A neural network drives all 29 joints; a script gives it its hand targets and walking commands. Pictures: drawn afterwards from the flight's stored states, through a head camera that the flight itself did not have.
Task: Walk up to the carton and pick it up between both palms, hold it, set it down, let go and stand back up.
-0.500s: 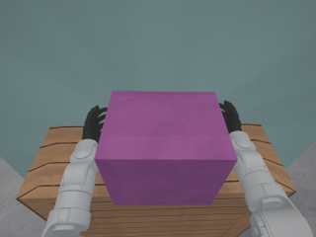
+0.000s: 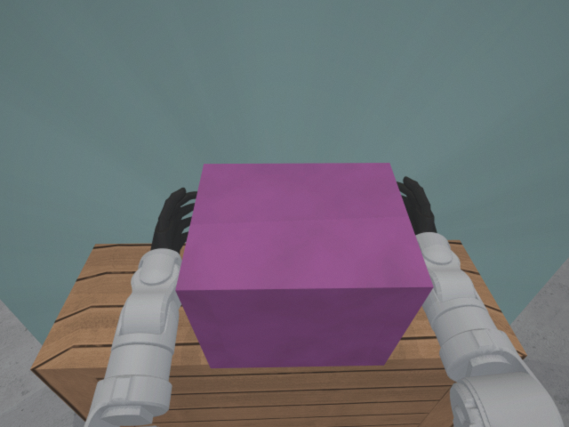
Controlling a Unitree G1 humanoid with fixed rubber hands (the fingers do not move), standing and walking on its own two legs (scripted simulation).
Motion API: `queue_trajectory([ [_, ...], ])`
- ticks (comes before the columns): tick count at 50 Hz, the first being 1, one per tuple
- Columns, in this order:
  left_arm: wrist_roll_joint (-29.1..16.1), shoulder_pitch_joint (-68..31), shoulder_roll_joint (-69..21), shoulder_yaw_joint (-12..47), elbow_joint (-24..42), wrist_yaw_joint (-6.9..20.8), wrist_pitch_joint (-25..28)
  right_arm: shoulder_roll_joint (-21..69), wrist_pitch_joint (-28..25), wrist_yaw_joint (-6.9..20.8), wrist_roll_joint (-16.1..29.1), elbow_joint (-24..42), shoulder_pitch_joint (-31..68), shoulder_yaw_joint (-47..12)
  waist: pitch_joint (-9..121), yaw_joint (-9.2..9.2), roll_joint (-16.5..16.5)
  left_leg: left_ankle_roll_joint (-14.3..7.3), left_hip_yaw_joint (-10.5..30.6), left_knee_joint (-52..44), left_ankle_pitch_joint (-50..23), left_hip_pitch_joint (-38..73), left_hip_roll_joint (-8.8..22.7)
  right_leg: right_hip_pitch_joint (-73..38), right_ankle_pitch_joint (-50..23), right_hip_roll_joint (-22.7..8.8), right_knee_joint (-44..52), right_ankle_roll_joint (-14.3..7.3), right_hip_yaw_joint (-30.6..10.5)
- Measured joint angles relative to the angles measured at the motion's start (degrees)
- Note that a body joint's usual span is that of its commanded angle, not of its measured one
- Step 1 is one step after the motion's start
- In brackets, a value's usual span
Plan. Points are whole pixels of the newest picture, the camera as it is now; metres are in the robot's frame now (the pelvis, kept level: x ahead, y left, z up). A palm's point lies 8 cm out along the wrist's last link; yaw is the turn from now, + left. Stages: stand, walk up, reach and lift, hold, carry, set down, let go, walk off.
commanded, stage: reach and lift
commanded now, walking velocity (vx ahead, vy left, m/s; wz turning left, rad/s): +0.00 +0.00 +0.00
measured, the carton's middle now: (297, 268) +0.35 +0.00 +0.08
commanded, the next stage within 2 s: none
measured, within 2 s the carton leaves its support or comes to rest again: neither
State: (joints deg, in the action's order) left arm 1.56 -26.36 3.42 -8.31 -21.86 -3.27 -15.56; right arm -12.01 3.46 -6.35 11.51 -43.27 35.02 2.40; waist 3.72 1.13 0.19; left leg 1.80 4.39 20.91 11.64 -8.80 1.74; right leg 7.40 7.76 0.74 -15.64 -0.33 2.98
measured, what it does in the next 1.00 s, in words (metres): stands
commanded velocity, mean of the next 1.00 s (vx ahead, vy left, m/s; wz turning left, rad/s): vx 0.00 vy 0.00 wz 0.00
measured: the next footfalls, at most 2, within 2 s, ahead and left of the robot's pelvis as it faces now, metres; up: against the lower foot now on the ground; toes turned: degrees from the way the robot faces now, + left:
none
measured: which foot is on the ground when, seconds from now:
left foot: down 0.00-1.00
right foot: down 0.00-1.00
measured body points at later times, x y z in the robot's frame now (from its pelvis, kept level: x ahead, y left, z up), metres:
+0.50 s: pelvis +0.00 +0.00 +0.00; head -0.05 +0.02 +0.45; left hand +0.36 +0.18 +0.14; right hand +0.39 -0.18 +0.17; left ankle +0.00 +0.14 -0.75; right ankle +0.01 -0.12 -0.75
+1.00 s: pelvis +0.00 +0.00 +0.00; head -0.06 +0.03 +0.45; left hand +0.37 +0.19 +0.17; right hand +0.39 -0.18 +0.21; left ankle +0.00 +0.14 -0.75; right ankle +0.01 -0.12 -0.75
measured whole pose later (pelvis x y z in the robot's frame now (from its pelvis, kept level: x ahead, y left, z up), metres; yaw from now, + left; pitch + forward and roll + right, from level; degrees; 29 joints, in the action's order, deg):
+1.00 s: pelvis +0.00 +0.00 +0.00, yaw +0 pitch -1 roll -1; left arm 2.6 -29.6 3.4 -14.8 -13.9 -0.9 -32.0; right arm -11.5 20.3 -7.6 11.3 -40.0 43.9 2.4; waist 7.4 -2.5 2.0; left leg 1.8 4.4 20.9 11.5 -8.1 1.5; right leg 6.5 7.3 0.5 -15.2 0.0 3.0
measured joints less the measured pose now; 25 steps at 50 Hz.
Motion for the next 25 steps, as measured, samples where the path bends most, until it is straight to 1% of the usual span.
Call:
queue_trajectory([
  [6,0.32,-0.01,-0.15,-0.27,0.06,0.28,-2.9,0.04,2.91,0.12,-0.44,0.02,0.06,0.01,0.94,-0.05,1.1,0.0,0.0,0.0,-0.23,0.08,0.0,-0.09,-0.22,0.0,0.03,0.0,0.0],
  [10,0.33,-0.02,-0.16,-0.51,0.33,0.28,-4.12,0.05,4.44,0.17,-0.52,0.02,0.67,0.01,1.43,-0.4,1.45,0.0,0.0,-0.01,-0.32,0.09,-0.01,-0.1,-0.35,-0.01,0.03,0.0,0.0],
  [17,0.5,-0.18,-0.15,-1.23,0.93,0.26,-6.17,0.07,7.24,0.21,-0.52,0.02,2.34,0.01,2.72,-1.42,1.48,0.0,0.0,-0.01,-0.29,0.08,-0.01,-0.1,-0.35,-0.01,0.07,0.0,0.0],
  [25,0.5,-0.97,-0.15,-2.82,1.58,1.1,-8.37,0.31,9.81,-0.31,-0.52,0.28,4.02,0.01,3.12,-1.81,1.57,0.0,0.0,-0.01,-0.25,0.08,-0.03,-0.15,-0.35,-0.03,0.15,0.13,0.0],
])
